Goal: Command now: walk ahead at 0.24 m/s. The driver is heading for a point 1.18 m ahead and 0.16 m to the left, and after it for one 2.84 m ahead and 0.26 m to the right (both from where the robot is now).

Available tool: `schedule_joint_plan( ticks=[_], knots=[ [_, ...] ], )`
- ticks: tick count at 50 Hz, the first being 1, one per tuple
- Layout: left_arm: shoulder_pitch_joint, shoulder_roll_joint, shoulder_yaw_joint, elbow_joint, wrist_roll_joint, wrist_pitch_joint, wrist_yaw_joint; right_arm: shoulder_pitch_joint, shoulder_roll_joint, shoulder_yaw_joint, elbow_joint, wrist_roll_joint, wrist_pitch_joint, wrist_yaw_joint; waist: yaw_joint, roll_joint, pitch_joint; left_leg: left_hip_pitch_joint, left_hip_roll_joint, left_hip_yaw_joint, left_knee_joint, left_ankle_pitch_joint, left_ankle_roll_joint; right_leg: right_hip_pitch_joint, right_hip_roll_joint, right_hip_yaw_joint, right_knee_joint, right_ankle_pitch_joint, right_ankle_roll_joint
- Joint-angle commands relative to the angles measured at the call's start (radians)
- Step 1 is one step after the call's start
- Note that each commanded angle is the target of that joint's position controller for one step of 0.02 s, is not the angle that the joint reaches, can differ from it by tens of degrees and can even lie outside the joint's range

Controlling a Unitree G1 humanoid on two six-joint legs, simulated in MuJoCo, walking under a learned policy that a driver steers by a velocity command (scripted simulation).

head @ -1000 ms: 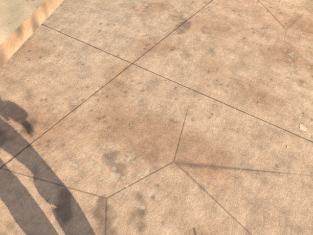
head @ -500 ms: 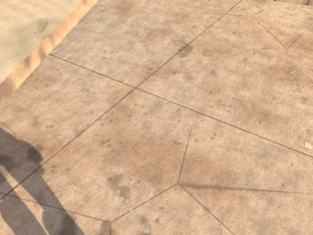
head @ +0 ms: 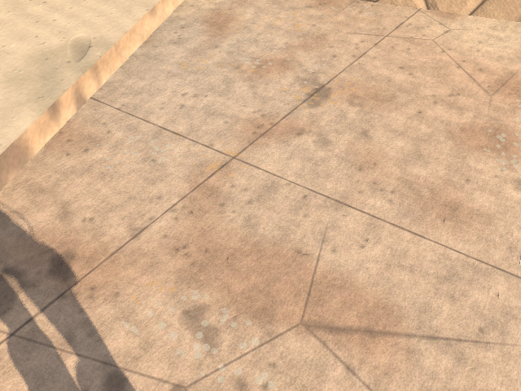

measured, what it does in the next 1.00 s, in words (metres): goes down: right foot 0.04 m lower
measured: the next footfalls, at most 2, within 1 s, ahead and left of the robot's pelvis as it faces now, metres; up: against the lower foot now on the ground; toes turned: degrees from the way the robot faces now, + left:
right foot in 0.60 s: +0.31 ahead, -0.04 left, -0.04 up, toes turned -1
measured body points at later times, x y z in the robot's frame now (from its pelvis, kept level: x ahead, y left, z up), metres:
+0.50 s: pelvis +0.15 +0.04 +0.00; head +0.19 +0.05 +0.44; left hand +0.25 +0.27 -0.16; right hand +0.10 -0.17 -0.16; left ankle +0.07 +0.11 -0.74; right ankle +0.25 -0.06 -0.72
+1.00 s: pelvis +0.27 +0.04 -0.03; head +0.27 +0.05 +0.42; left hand +0.21 +0.27 -0.19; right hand +0.34 -0.19 -0.18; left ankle +0.32 +0.17 -0.74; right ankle +0.27 -0.03 -0.78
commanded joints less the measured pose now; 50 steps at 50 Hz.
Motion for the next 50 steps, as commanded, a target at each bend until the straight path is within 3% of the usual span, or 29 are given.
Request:
schedule_joint_plan(
  ticks=[1,4,6,7,8,9,10,11,12,14,17,19,21,24,27,29,30,31,32,33,34,35,36,38,39,42,50],
  knots=[
    [0.104,0.151,0.042,-0.004,0.005,-0.012,0.001,-0.114,-0.068,-0.016,-0.095,-0.013,-0.030,0.012,0.041,-0.124,0.254,-0.239,0.028,0.040,0.123,-0.064,0.016,-0.109,-0.313,0.355,-0.268,-0.329,-0.177],
    [0.116,0.160,0.056,-0.007,0.014,-0.041,-0.004,-0.125,-0.091,-0.032,-0.126,-0.003,-0.064,0.024,0.033,-0.104,0.229,-0.246,0.052,0.043,0.097,-0.061,0.026,-0.018,-0.321,0.303,-0.209,-0.048,-0.186],
    [0.081,0.159,0.061,-0.017,0.005,-0.052,-0.008,-0.033,-0.080,-0.040,-0.110,0.009,-0.078,0.029,-0.026,-0.097,0.187,-0.065,0.020,0.079,-0.013,0.012,0.035,-0.079,-0.283,0.226,-0.129,0.086,-0.155],
    [0.036,0.151,0.059,-0.035,0.005,-0.058,-0.013,0.083,-0.081,-0.050,-0.067,0.012,-0.083,0.029,-0.081,-0.067,0.150,0.137,-0.019,0.090,-0.060,0.045,0.040,-0.188,-0.228,0.158,-0.034,0.167,-0.124],
    [0.001,0.111,0.045,-0.059,0.003,-0.067,-0.020,0.221,-0.139,-0.074,-0.028,0.009,-0.093,0.017,-0.144,0.066,0.095,0.322,0.070,-0.080,-0.163,-0.025,0.080,-0.314,-0.130,0.047,0.203,0.271,-0.067],
    [0.012,0.056,0.033,-0.094,0.003,-0.076,-0.027,0.369,-0.249,-0.106,0.013,0.006,-0.090,0.007,-0.169,0.311,0.032,0.487,0.299,-0.434,-0.281,0.078,0.194,-0.514,0.015,-0.102,0.576,0.039,0.001],
    [-0.020,0.109,0.046,-0.098,0.025,-0.072,-0.019,0.334,-0.176,-0.083,0.012,0.006,-0.082,0.007,-0.117,0.184,0.056,0.441,0.376,-0.492,-0.281,0.334,0.213,-0.597,-0.013,-0.044,0.738,-0.183,-0.007],
    [-0.006,0.080,0.042,-0.086,0.023,-0.069,-0.019,0.242,-0.141,-0.069,-0.024,0.003,-0.085,0.009,-0.069,0.059,0.091,0.354,0.368,-0.383,-0.254,0.522,0.222,-0.574,-0.058,-0.004,0.793,-0.140,-0.008],
    [0.003,0.055,0.037,-0.072,0.014,-0.069,-0.025,0.169,-0.121,-0.061,-0.051,-0.001,-0.089,0.009,-0.036,0.002,0.081,0.301,0.344,-0.307,-0.261,0.603,0.213,-0.541,-0.086,0.005,0.781,-0.082,-0.003],
    [-0.010,0.053,0.038,-0.077,0.021,-0.054,-0.029,0.100,-0.082,-0.040,-0.067,0.006,-0.096,0.002,0.004,0.022,0.088,0.236,0.275,-0.166,-0.286,0.716,0.159,-0.482,-0.115,-0.014,0.672,-0.026,0.014],
    [-0.011,0.050,0.041,-0.073,0.013,-0.028,-0.035,0.132,-0.078,-0.021,-0.050,0.002,-0.104,-0.009,0.021,0.069,0.054,0.235,0.223,-0.058,-0.258,0.934,0.142,-0.440,-0.078,-0.057,0.587,0.078,0.029],
    [-0.061,0.048,0.042,-0.084,0.007,-0.026,-0.033,0.138,-0.076,-0.009,-0.040,0.006,-0.109,-0.017,0.019,0.082,0.054,0.248,0.199,-0.025,-0.244,0.947,0.130,-0.458,-0.069,-0.060,0.502,0.176,0.033],
    [-0.149,0.034,0.033,-0.114,0.003,-0.029,-0.029,0.110,-0.073,-0.002,-0.040,0.009,-0.104,-0.021,0.008,0.099,0.078,0.203,0.155,0.013,-0.237,0.874,0.111,-0.413,-0.057,-0.084,0.330,0.261,0.033],
    [-0.194,0.038,0.027,-0.122,-0.002,-0.027,-0.018,0.145,-0.071,0.000,-0.015,0.005,-0.092,-0.024,-0.022,0.105,0.069,0.195,0.160,0.001,-0.198,0.819,0.112,-0.327,-0.044,-0.089,0.212,0.322,0.025],
    [-0.155,0.065,0.034,-0.101,0.002,-0.031,-0.006,0.135,-0.074,-0.006,-0.003,-0.001,-0.083,-0.029,-0.007,0.080,0.096,0.194,0.190,-0.048,-0.126,0.735,0.120,-0.277,-0.062,-0.049,0.138,0.300,0.003],
    [-0.045,0.067,0.043,-0.048,0.008,-0.047,-0.001,0.108,-0.077,-0.012,0.000,0.003,-0.075,-0.027,0.044,0.015,0.093,0.180,0.156,-0.043,0.025,0.629,0.102,-0.155,-0.057,-0.065,-0.029,0.395,-0.009],
    [0.019,0.086,0.049,-0.015,0.011,-0.059,-0.001,0.121,-0.071,-0.012,0.002,0.008,-0.074,-0.020,0.050,-0.042,0.061,0.136,0.107,-0.027,0.140,0.494,0.077,-0.038,-0.091,-0.062,-0.063,0.611,-0.007],
    [0.101,0.124,0.054,0.008,0.025,-0.073,-0.005,0.169,-0.040,-0.008,-0.001,0.018,-0.073,-0.024,0.042,-0.132,-0.011,-0.020,0.039,0.009,0.321,0.105,0.050,0.156,-0.249,0.058,0.070,1.180,-0.042],
    [0.108,0.060,0.024,-0.004,0.017,-0.070,-0.008,0.275,0.019,-0.001,0.036,0.050,-0.054,-0.029,0.012,-0.192,-0.135,-0.058,-0.029,0.013,0.475,-0.375,0.018,0.235,-0.400,0.184,0.136,1.492,-0.178],
    [0.052,0.042,0.013,-0.030,-0.005,-0.060,-0.008,0.281,-0.005,-0.006,0.053,0.036,-0.033,-0.033,0.007,-0.149,-0.142,-0.058,-0.009,-0.024,0.474,-0.406,0.008,0.154,-0.416,0.229,0.088,1.219,-0.230],
    [-0.020,0.046,0.011,-0.050,-0.008,-0.048,-0.003,0.216,-0.026,-0.012,0.043,0.009,-0.018,-0.030,0.001,-0.131,-0.058,-0.067,0.003,-0.024,0.471,-0.389,-0.004,0.036,-0.393,0.256,0.006,0.909,-0.229],
    [-0.030,0.082,0.020,-0.053,0.000,-0.035,0.000,0.164,-0.043,-0.019,0.027,-0.011,-0.011,-0.021,-0.002,-0.121,-0.022,-0.093,0.008,-0.012,0.464,-0.356,-0.005,-0.018,-0.367,0.288,-0.071,0.542,-0.212],
    [-0.005,0.123,0.036,-0.048,0.003,-0.022,0.004,0.120,-0.070,-0.029,0.010,-0.020,-0.005,-0.010,0.002,-0.132,0.019,-0.138,0.008,0.011,0.478,-0.331,-0.003,-0.055,-0.354,0.321,-0.148,0.214,-0.199],
    [0.009,0.132,0.050,-0.050,0.003,-0.014,0.000,0.044,-0.052,-0.030,-0.019,-0.027,-0.005,0.010,0.005,-0.107,0.079,-0.177,0.031,0.010,0.492,-0.201,-0.001,-0.141,-0.327,0.343,-0.271,-0.223,-0.165],
    [-0.012,0.121,0.051,-0.058,0.000,-0.020,-0.004,0.029,-0.030,-0.027,-0.025,-0.022,-0.011,0.017,-0.007,-0.090,0.106,-0.172,0.040,0.012,0.472,-0.120,-0.009,-0.186,-0.297,0.301,-0.299,-0.214,-0.149],
    [0.014,0.094,0.052,-0.052,0.006,-0.041,-0.008,0.011,-0.015,-0.028,-0.039,-0.026,-0.023,0.021,-0.017,-0.055,0.095,-0.191,0.062,0.012,0.445,-0.027,-0.022,-0.194,-0.275,0.235,-0.297,-0.141,-0.145],
    [0.100,0.129,0.072,-0.052,0.010,-0.047,-0.014,-0.129,-0.035,-0.029,-0.145,-0.009,-0.035,0.024,0.024,-0.094,0.100,-0.182,0.062,0.054,0.165,0.018,-0.032,-0.198,-0.288,0.195,-0.291,-0.201,-0.166]
  ],
)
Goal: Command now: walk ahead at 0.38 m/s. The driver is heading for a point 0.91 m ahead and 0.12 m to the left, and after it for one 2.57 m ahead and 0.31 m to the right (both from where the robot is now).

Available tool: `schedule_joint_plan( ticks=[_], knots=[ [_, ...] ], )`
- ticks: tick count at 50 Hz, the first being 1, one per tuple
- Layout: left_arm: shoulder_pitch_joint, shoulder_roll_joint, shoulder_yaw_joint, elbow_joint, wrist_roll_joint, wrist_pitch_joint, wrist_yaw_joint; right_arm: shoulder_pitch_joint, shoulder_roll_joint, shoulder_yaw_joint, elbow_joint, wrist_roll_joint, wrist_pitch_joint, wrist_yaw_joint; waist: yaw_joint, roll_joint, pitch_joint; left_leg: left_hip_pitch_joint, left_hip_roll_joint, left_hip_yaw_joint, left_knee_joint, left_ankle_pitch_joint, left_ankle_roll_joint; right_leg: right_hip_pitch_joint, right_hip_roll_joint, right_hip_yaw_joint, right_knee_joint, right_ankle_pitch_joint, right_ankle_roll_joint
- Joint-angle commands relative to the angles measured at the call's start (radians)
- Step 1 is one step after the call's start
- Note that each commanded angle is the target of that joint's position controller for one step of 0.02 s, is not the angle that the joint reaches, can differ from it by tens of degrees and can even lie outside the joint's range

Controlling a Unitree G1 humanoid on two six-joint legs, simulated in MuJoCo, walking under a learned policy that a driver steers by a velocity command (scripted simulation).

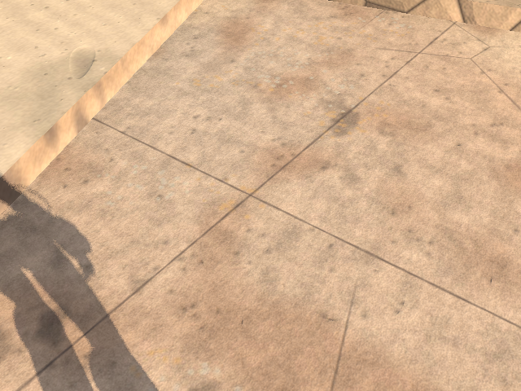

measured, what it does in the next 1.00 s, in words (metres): walks ahead: left foot, then right foot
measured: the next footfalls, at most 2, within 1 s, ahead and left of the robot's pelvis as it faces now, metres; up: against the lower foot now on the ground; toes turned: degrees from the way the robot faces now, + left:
left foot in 0.14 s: +0.11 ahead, +0.13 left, +0.00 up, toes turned +4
right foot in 0.62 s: +0.44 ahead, -0.02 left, +0.00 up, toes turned -4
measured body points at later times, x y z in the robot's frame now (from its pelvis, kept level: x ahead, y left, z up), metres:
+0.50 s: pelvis +0.20 +0.06 -0.01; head +0.23 +0.07 +0.44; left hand +0.35 +0.28 -0.15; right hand +0.07 -0.15 -0.14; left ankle +0.07 +0.12 -0.75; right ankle +0.35 -0.06 -0.70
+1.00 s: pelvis +0.48 +0.03 -0.01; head +0.51 +0.02 +0.44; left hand +0.40 +0.26 -0.15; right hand +0.62 -0.20 -0.14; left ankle +0.64 +0.18 -0.69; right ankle +0.40 -0.02 -0.75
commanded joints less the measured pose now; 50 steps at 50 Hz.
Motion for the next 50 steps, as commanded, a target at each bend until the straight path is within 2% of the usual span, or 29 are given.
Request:
schedule_joint_plan(
  ticks=[1,3,4,5,6,7,8,9,10,11,12,14,17,22,26,28,29,30,31,32,33,34,35,36,38,39,42,45,50],
  knots=[
    [0.038,0.135,0.028,-0.037,0.001,-0.010,-0.001,-0.048,-0.046,-0.005,-0.074,0.005,-0.015,0.001,-0.001,-0.083,0.101,-0.003,-0.011,0.027,-0.083,-0.004,0.006,-0.108,-0.294,0.280,-0.190,-0.381,-0.143],
    [0.025,0.142,0.034,-0.045,-0.002,-0.010,-0.005,-0.032,-0.049,-0.007,-0.083,0.008,-0.023,0.000,-0.012,-0.077,0.101,0.072,-0.022,0.044,-0.145,-0.014,0.022,-0.141,-0.296,0.277,-0.166,-0.402,-0.142],
    [0.004,0.146,0.036,-0.052,-0.005,-0.009,-0.007,0.004,-0.046,-0.009,-0.076,0.011,-0.030,-0.002,-0.035,-0.062,0.102,0.147,-0.031,0.058,-0.206,0.008,0.032,-0.181,-0.288,0.265,-0.138,-0.422,-0.135],
    [-0.019,0.144,0.039,-0.058,-0.009,-0.009,-0.008,0.068,-0.042,-0.012,-0.056,0.011,-0.037,-0.004,-0.065,-0.040,0.103,0.251,-0.047,0.071,-0.270,0.020,0.040,-0.239,-0.265,0.246,-0.086,-0.442,-0.123],
    [-0.031,0.119,0.034,-0.066,-0.006,-0.012,-0.008,0.162,-0.052,-0.018,-0.026,0.012,-0.048,-0.010,-0.098,-0.003,0.091,0.385,-0.047,0.048,-0.331,-0.020,0.046,-0.315,-0.222,0.212,0.006,-0.450,-0.102],
    [-0.072,0.061,0.020,-0.092,0.000,-0.019,-0.011,0.286,-0.110,-0.033,0.003,0.003,-0.063,-0.022,-0.142,0.134,0.081,0.501,0.107,-0.169,-0.474,-0.184,0.067,-0.424,-0.137,0.108,0.242,-0.387,-0.059],
    [-0.091,-0.012,0.002,-0.136,-0.007,-0.030,-0.024,0.387,-0.219,-0.059,0.019,0.009,-0.066,-0.026,-0.151,0.330,0.072,0.613,0.331,-0.575,-0.654,-0.496,0.150,-0.656,-0.008,-0.048,0.533,-0.367,-0.015],
    [-0.118,0.083,0.025,-0.141,0.029,-0.027,-0.031,0.361,-0.191,-0.056,0.023,0.011,-0.056,-0.027,-0.120,0.188,0.134,0.512,0.364,-0.634,-0.657,-0.555,0.191,-0.702,-0.052,0.024,0.686,-0.336,-0.026],
    [-0.128,0.087,0.029,-0.139,0.030,-0.027,-0.044,0.271,-0.150,-0.044,-0.010,0.013,-0.058,-0.020,-0.068,0.116,0.160,0.438,0.314,-0.561,-0.649,-0.485,0.181,-0.683,-0.092,0.065,0.735,-0.234,-0.027],
    [-0.116,0.071,0.027,-0.125,0.022,-0.028,-0.053,0.213,-0.124,-0.038,-0.030,0.017,-0.067,-0.015,-0.035,0.089,0.152,0.395,0.265,-0.463,-0.659,-0.358,0.157,-0.638,-0.112,0.072,0.737,-0.157,-0.015],
    [-0.115,0.064,0.028,-0.116,0.019,-0.028,-0.058,0.185,-0.109,-0.034,-0.044,0.023,-0.077,-0.015,-0.016,0.083,0.132,0.384,0.224,-0.377,-0.669,-0.224,0.136,-0.596,-0.127,0.066,0.723,-0.098,0.000],
    [-0.130,0.058,0.028,-0.108,0.023,-0.018,-0.062,0.223,-0.078,-0.025,-0.028,0.023,-0.092,-0.019,-0.014,0.080,0.103,0.402,0.168,-0.249,-0.649,0.039,0.121,-0.571,-0.128,0.037,0.729,-0.020,0.023],
    [-0.213,0.045,0.025,-0.131,0.018,-0.002,-0.060,0.322,-0.067,-0.017,0.006,0.024,-0.098,-0.021,-0.028,0.083,0.095,0.438,0.144,-0.163,-0.609,0.346,0.127,-0.611,-0.127,0.003,0.718,0.030,0.046],
    [-0.432,0.025,0.005,-0.209,0.007,0.001,-0.059,0.382,-0.062,-0.004,0.019,0.019,-0.100,-0.026,-0.066,0.101,0.130,0.434,0.114,-0.089,-0.595,0.577,0.130,-0.578,-0.098,-0.052,0.492,0.107,0.061],
    [-0.514,0.033,-0.006,-0.245,-0.002,-0.003,-0.054,0.412,-0.083,-0.005,0.038,0.013,-0.100,-0.035,-0.078,0.119,0.141,0.499,0.143,-0.069,-0.566,0.707,0.146,-0.492,-0.065,-0.084,0.333,0.099,0.017],
    [-0.468,0.054,0.001,-0.242,-0.003,-0.010,-0.044,0.385,-0.098,-0.008,0.039,0.011,-0.101,-0.039,-0.040,0.125,0.114,0.532,0.159,-0.050,-0.484,0.911,0.143,-0.392,-0.035,-0.091,0.290,0.045,-0.024],
    [-0.392,0.072,0.009,-0.222,-0.003,-0.015,-0.037,0.372,-0.112,-0.012,0.039,0.011,-0.100,-0.041,-0.005,0.132,0.073,0.546,0.161,-0.041,-0.397,1.038,0.136,-0.301,-0.008,-0.094,0.280,0.010,-0.045],
    [-0.258,0.096,0.022,-0.180,-0.005,-0.024,-0.029,0.359,-0.124,-0.016,0.039,0.011,-0.097,-0.040,0.049,0.124,0.005,0.543,0.153,-0.031,-0.249,1.087,0.129,-0.160,0.017,-0.093,0.242,0.008,-0.068],
    [-0.098,0.123,0.038,-0.131,0.005,-0.033,-0.020,0.337,-0.129,-0.017,0.033,0.018,-0.094,-0.037,0.122,0.106,-0.072,0.438,0.127,-0.009,-0.051,0.961,0.117,0.060,-0.017,-0.058,0.184,0.053,-0.094],
    [0.062,0.208,0.061,-0.105,0.031,-0.038,-0.011,0.346,-0.090,-0.008,0.002,0.027,-0.094,-0.031,0.159,-0.001,-0.198,0.231,0.072,0.023,0.252,0.560,0.107,0.306,-0.254,0.207,0.179,-0.074,-0.141],
    [0.059,0.261,0.074,-0.108,0.034,-0.027,-0.021,0.468,-0.003,-0.001,-0.001,0.059,-0.089,-0.016,0.080,-0.204,-0.290,-0.114,-0.128,0.006,0.610,-0.247,0.077,0.507,-0.502,0.723,0.045,-0.127,-0.299],
    [-0.031,0.214,0.067,-0.117,-0.002,-0.017,-0.028,0.349,-0.100,-0.025,-0.013,0.033,-0.083,-0.019,0.068,-0.033,-0.179,-0.208,-0.066,-0.102,0.641,-0.162,0.099,0.396,-0.437,0.695,-0.021,-0.249,-0.254],
    [-0.139,0.154,0.049,-0.134,-0.010,-0.021,-0.031,0.249,-0.096,-0.029,-0.050,0.025,-0.087,-0.015,0.033,-0.027,-0.025,-0.231,-0.022,-0.088,0.587,-0.058,0.099,0.231,-0.406,0.533,-0.056,-0.208,-0.216],
    [-0.183,0.102,0.035,-0.134,-0.005,-0.032,-0.034,0.213,-0.079,-0.029,-0.054,0.020,-0.090,-0.015,0.003,0.018,0.045,-0.188,0.008,-0.084,0.532,-0.003,0.096,0.105,-0.361,0.433,-0.089,-0.075,-0.187],
    [-0.166,0.045,0.016,-0.106,-0.007,-0.047,-0.024,0.243,-0.042,-0.028,-0.047,-0.002,-0.065,-0.006,-0.055,-0.008,0.064,-0.079,0.039,-0.079,0.446,0.023,0.074,-0.026,-0.287,0.283,-0.117,0.068,-0.137],
    [-0.133,0.044,0.012,-0.093,-0.007,-0.055,-0.021,0.244,-0.029,-0.028,-0.048,-0.003,-0.054,0.000,-0.063,-0.019,0.063,-0.062,0.040,-0.070,0.421,0.025,0.063,-0.042,-0.274,0.252,-0.124,0.121,-0.133],
    [-0.067,0.095,0.017,-0.072,-0.010,-0.068,-0.016,0.148,-0.039,-0.031,-0.086,-0.006,-0.033,0.011,-0.069,-0.033,0.090,-0.140,0.055,-0.036,0.340,0.088,0.038,-0.037,-0.248,0.175,-0.151,0.218,-0.126],
    [-0.006,0.097,0.010,-0.066,-0.011,-0.064,-0.016,-0.007,-0.056,-0.030,-0.141,0.003,-0.029,0.016,-0.037,-0.037,0.116,-0.223,0.063,-0.004,0.208,0.202,0.016,0.002,-0.223,0.129,-0.166,0.313,-0.104],
    [0.091,0.098,0.001,-0.046,-0.010,-0.064,-0.012,-0.190,-0.040,-0.012,-0.199,0.018,-0.035,0.019,0.017,-0.052,0.122,-0.195,0.017,0.051,-0.052,0.316,0.020,0.101,-0.211,0.080,-0.148,0.455,-0.073]
  ],
)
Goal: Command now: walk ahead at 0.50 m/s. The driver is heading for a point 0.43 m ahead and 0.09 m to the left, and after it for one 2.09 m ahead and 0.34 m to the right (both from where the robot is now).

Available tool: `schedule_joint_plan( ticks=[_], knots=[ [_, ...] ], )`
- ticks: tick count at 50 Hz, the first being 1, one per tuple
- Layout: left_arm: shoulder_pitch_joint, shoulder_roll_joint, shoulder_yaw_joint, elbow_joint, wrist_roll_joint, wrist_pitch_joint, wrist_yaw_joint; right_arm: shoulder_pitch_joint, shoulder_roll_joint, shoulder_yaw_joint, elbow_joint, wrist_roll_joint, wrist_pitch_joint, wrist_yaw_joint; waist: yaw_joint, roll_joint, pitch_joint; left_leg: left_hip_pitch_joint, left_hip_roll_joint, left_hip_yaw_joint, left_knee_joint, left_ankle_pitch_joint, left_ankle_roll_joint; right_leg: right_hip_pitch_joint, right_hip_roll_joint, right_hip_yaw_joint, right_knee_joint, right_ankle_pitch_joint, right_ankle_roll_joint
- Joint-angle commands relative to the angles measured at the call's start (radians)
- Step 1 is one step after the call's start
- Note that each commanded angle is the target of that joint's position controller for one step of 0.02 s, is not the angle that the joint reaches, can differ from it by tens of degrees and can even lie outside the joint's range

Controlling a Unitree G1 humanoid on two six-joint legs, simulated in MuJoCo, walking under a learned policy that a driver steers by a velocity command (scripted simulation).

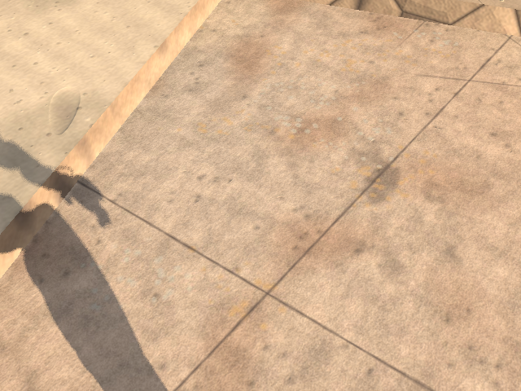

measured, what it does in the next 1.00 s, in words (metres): walks ahead: left foot, then right foot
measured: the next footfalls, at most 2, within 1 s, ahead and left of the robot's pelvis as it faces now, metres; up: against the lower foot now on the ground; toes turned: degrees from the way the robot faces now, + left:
left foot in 0.18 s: +0.28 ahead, +0.10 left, +0.00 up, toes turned +4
right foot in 0.66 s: +0.47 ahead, -0.06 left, +0.00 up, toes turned -3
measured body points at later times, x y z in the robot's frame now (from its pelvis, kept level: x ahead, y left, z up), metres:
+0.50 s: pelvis +0.27 +0.04 +0.00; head +0.29 +0.05 +0.45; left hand +0.37 +0.28 -0.14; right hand +0.22 -0.19 -0.14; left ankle +0.24 +0.10 -0.74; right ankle +0.39 -0.11 -0.69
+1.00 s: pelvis +0.37 +0.02 -0.01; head +0.37 +0.02 +0.44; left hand +0.39 +0.24 -0.16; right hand +0.37 -0.20 -0.17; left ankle +0.36 +0.15 -0.74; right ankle +0.43 -0.06 -0.74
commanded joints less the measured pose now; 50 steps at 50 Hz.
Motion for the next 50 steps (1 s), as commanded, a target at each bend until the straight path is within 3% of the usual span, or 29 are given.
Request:
schedule_joint_plan(
  ticks=[1,3,5,7,8,9,10,11,12,13,15,17,21,26,29,31,32,33,34,35,36,37,38,40,43,46,48,49,50],
  knots=[
    [0.075,0.119,0.013,-0.021,0.002,-0.011,0.008,-0.115,-0.026,0.007,-0.077,0.007,-0.011,0.001,0.011,-0.097,0.062,0.016,-0.049,0.062,-0.113,0.054,0.008,-0.024,-0.265,0.121,-0.052,0.549,-0.057],
    [0.099,0.125,0.014,-0.009,0.009,-0.007,0.014,-0.155,-0.036,0.007,-0.095,0.006,-0.017,-0.001,0.019,-0.099,0.069,0.006,-0.063,0.066,-0.163,0.022,0.027,0.055,-0.291,0.123,-0.025,0.601,-0.071],
    [0.083,0.138,0.016,-0.007,0.016,-0.005,0.020,-0.142,-0.050,0.003,-0.101,0.006,-0.025,-0.005,-0.007,-0.103,0.060,0.051,-0.085,0.069,-0.206,-0.049,0.059,0.108,-0.313,0.113,0.034,0.736,-0.075],
    [0.050,0.158,0.022,-0.010,0.019,-0.004,0.024,-0.013,-0.077,-0.012,-0.066,0.004,-0.035,-0.017,-0.070,-0.118,-0.008,0.221,-0.142,0.085,-0.242,-0.134,0.098,0.121,-0.316,0.096,0.190,0.977,-0.060],
    [0.030,0.164,0.024,-0.013,0.016,0.000,0.022,0.138,-0.096,-0.024,-0.015,0.002,-0.043,-0.025,-0.135,-0.101,-0.081,0.388,-0.166,0.094,-0.307,-0.103,0.121,0.092,-0.293,0.075,0.356,0.984,-0.046],
    [0.014,0.152,0.019,-0.030,0.005,-0.001,0.018,0.311,-0.142,-0.043,0.034,-0.018,-0.052,-0.035,-0.202,-0.073,-0.175,0.649,-0.070,-0.005,-0.322,-0.095,0.160,-0.082,-0.260,0.057,0.582,0.769,-0.031],
    [0.105,0.055,-0.001,-0.062,-0.038,-0.001,0.004,0.436,-0.257,-0.074,0.045,-0.044,-0.052,-0.040,-0.183,0.128,-0.333,0.972,0.247,-0.457,-0.354,-0.179,0.295,-0.431,-0.110,-0.010,0.995,0.209,0.018],
    [0.097,0.118,0.022,-0.051,-0.020,0.002,0.002,0.379,-0.230,-0.071,0.045,-0.008,-0.034,-0.025,-0.158,0.094,-0.352,0.957,0.309,-0.722,-0.495,-0.223,0.338,-0.587,-0.029,0.104,1.164,-0.262,0.010],
    [-0.002,0.136,0.031,-0.082,-0.004,0.007,0.002,0.249,-0.189,-0.058,0.027,0.013,-0.031,-0.021,-0.106,0.034,-0.167,0.797,0.268,-0.562,-0.524,-0.313,0.299,-0.662,-0.104,0.141,1.167,-0.179,0.001],
    [-0.065,0.125,0.029,-0.100,0.002,0.003,-0.004,0.174,-0.120,-0.039,0.014,0.015,-0.037,-0.016,-0.087,-0.013,-0.066,0.649,0.228,-0.450,-0.574,-0.288,0.266,-0.654,-0.140,0.140,1.107,-0.105,0.002],
    [-0.064,0.087,0.029,-0.100,0.021,0.021,-0.010,0.156,-0.049,-0.015,0.037,0.014,-0.051,-0.023,-0.023,0.000,0.013,0.476,0.135,-0.281,-0.626,-0.163,0.189,-0.560,-0.189,0.134,0.986,-0.050,0.017],
    [-0.038,0.058,0.026,-0.090,0.029,0.043,-0.019,0.209,-0.052,-0.010,0.063,0.012,-0.069,-0.029,-0.003,0.004,0.015,0.436,0.108,-0.200,-0.628,0.046,0.182,-0.514,-0.188,0.109,0.947,-0.032,0.040],
    [-0.128,0.060,0.025,-0.123,0.023,0.060,-0.013,0.269,-0.093,-0.006,0.087,0.008,-0.079,-0.029,0.009,0.020,0.016,0.450,0.068,-0.045,-0.572,0.559,0.171,-0.547,-0.178,0.057,0.798,0.051,0.080],
    [-0.270,0.050,0.006,-0.154,0.004,0.059,-0.002,0.335,-0.085,0.011,0.113,0.010,-0.063,-0.038,-0.047,0.068,-0.017,0.536,0.036,0.013,-0.520,0.652,0.124,-0.476,-0.133,0.004,0.514,0.188,0.078],
    [-0.276,0.066,0.006,-0.147,0.007,0.052,0.012,0.350,-0.080,0.014,0.129,0.003,-0.051,-0.049,-0.055,0.075,-0.021,0.603,0.070,-0.012,-0.455,0.644,0.136,-0.441,-0.119,0.015,0.436,0.141,0.058],
    [-0.221,0.078,0.011,-0.122,0.010,0.042,0.021,0.333,-0.081,0.014,0.133,0.004,-0.044,-0.057,-0.032,0.066,-0.022,0.628,0.084,-0.040,-0.373,0.631,0.129,-0.374,-0.104,0.023,0.339,0.111,0.034],
    [-0.154,0.079,0.013,-0.096,0.013,0.030,0.025,0.318,-0.084,0.013,0.135,0.011,-0.042,-0.059,0.006,0.031,-0.036,0.620,0.063,-0.034,-0.289,0.582,0.104,-0.280,-0.105,0.030,0.214,0.220,0.024],
    [-0.079,0.131,0.025,-0.073,0.022,0.013,0.029,0.347,-0.080,0.015,0.132,0.015,-0.045,-0.060,0.015,-0.037,-0.098,0.557,0.020,-0.020,-0.182,0.399,0.067,-0.124,-0.197,0.112,0.204,0.591,0.009],
    [-0.014,0.183,0.032,-0.068,0.029,0.007,0.028,0.449,-0.028,0.026,0.134,0.034,-0.041,-0.064,-0.020,-0.153,-0.211,0.434,-0.061,0.023,-0.005,-0.105,0.035,0.065,-0.410,0.286,0.285,1.077,-0.095],
    [-0.019,0.143,0.021,-0.065,0.005,0.021,0.025,0.508,-0.001,0.026,0.171,0.052,-0.014,-0.066,-0.008,-0.233,-0.291,0.380,-0.150,0.005,0.134,-0.587,0.021,0.073,-0.519,0.416,0.256,1.146,-0.244],
    [-0.072,0.116,0.011,-0.078,-0.008,0.030,0.021,0.436,-0.041,0.014,0.161,0.027,0.006,-0.067,-0.017,-0.169,-0.224,0.337,-0.137,-0.043,0.189,-0.661,0.015,-0.018,-0.492,0.412,0.194,0.896,-0.247],
    [-0.135,0.102,0.005,-0.086,-0.005,0.038,0.025,0.357,-0.038,0.011,0.146,0.003,0.015,-0.062,-0.027,-0.132,-0.129,0.312,-0.127,-0.057,0.201,-0.619,0.007,-0.117,-0.446,0.376,0.137,0.687,-0.213],
    [-0.179,0.086,-0.004,-0.092,0.003,0.046,0.032,0.318,-0.023,0.012,0.141,-0.004,0.024,-0.057,-0.050,-0.104,-0.077,0.325,-0.106,-0.068,0.161,-0.555,-0.002,-0.200,-0.404,0.330,0.090,0.552,-0.172],
    [-0.230,0.075,-0.012,-0.093,0.008,0.053,0.044,0.332,0.010,0.021,0.157,-0.003,0.040,-0.055,-0.092,-0.122,-0.051,0.405,-0.092,-0.056,0.042,-0.469,-0.024,-0.298,-0.331,0.239,0.048,0.424,-0.107],
    [-0.203,0.094,-0.010,-0.076,0.007,0.053,0.039,0.343,0.012,0.026,0.183,0.010,0.057,-0.067,-0.082,-0.121,-0.086,0.459,-0.104,-0.027,-0.097,-0.408,-0.035,-0.283,-0.305,0.219,0.042,0.275,-0.079],
    [-0.223,0.113,-0.003,-0.070,-0.006,0.070,0.034,0.332,0.015,0.033,0.195,0.007,0.064,-0.070,-0.090,-0.121,-0.052,0.540,-0.101,-0.005,-0.272,-0.240,-0.026,-0.365,-0.277,0.222,0.011,-0.098,-0.035],
    [-0.201,0.109,0.002,-0.060,-0.011,0.085,0.030,0.312,-0.014,0.035,0.185,-0.007,0.055,-0.068,-0.075,-0.095,0.015,0.556,-0.050,-0.062,-0.389,-0.193,-0.011,-0.434,-0.254,0.233,-0.016,-0.281,0.035],
    [-0.183,0.100,0.005,-0.058,-0.015,0.093,0.028,0.299,-0.035,0.035,0.180,-0.005,0.047,-0.067,-0.051,-0.062,0.056,0.478,-0.028,-0.098,-0.414,-0.263,-0.002,-0.420,-0.222,0.216,-0.021,-0.260,0.058],
    [-0.179,0.089,0.005,-0.054,-0.015,0.097,0.026,0.293,-0.028,0.037,0.188,0.005,0.040,-0.066,-0.042,0.002,0.087,0.373,-0.029,-0.109,-0.440,-0.313,0.002,-0.340,-0.198,0.184,0.011,-0.168,0.062]
  ],
)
